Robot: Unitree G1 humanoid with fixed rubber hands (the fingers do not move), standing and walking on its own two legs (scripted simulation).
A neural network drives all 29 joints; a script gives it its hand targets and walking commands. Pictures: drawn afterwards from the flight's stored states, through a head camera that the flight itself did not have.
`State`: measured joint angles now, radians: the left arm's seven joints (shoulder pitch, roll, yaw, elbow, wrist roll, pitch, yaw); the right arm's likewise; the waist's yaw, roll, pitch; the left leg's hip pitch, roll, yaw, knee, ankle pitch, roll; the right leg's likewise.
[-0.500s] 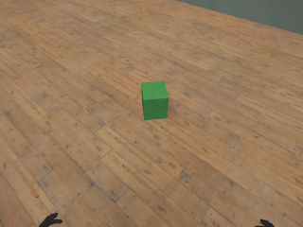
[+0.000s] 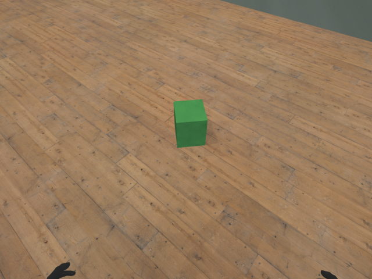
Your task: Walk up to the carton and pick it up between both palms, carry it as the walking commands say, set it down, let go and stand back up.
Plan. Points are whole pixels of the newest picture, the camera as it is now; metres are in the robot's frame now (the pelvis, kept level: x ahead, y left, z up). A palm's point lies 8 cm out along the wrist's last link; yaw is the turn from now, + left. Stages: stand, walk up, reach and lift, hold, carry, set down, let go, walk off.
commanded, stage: stand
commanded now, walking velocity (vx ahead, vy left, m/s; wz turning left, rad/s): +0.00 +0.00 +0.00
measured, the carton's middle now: (189, 123) +1.18 +0.02 -0.66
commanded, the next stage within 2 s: walk up in 0.38 s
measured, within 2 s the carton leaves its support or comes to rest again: neither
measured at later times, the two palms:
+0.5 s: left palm out of the picture +0.11 +0.31 -0.10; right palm out of the picture +0.11 -0.31 -0.10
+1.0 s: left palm (42, 248) +0.20 +0.36 -0.10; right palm (344, 265) +0.18 -0.32 -0.07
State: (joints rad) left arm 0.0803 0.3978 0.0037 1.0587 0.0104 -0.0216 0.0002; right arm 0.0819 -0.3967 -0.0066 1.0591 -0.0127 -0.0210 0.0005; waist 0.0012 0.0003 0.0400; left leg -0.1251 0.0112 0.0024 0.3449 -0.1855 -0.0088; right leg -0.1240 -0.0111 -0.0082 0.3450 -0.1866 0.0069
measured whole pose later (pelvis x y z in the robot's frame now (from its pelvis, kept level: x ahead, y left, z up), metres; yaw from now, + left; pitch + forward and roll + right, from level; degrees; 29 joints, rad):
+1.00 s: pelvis +0.11 +0.03 -0.01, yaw +1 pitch -1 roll +0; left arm 0.25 0.48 0.07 0.81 0.01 -0.05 -0.06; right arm 0.32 -0.47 -0.09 0.78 -0.02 -0.09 0.04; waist -0.02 -0.05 0.04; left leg -0.10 0.00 0.06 0.44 -0.32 0.03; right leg -0.44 -0.02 0.04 0.91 -0.35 0.00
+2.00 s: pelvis +0.46 +0.02 -0.02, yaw +1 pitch -1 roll +0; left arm 0.25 0.48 0.09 0.71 0.00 -0.09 -0.05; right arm 0.39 -0.49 -0.05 0.72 0.00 -0.07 0.03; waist -0.02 0.03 0.05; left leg -0.40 0.05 0.00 1.04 -0.43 0.03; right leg -0.36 -0.01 -0.05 0.63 -0.25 -0.03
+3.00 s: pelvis +0.66 +0.03 -0.02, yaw +3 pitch -2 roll +0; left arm 0.06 0.42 0.00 0.98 -0.01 -0.04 0.00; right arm 0.10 -0.44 0.00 1.00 0.00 -0.03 0.00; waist 0.00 -0.01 0.05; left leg -0.21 0.02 -0.01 0.57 -0.32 -0.02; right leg -0.28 -0.06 -0.08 0.56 -0.25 0.01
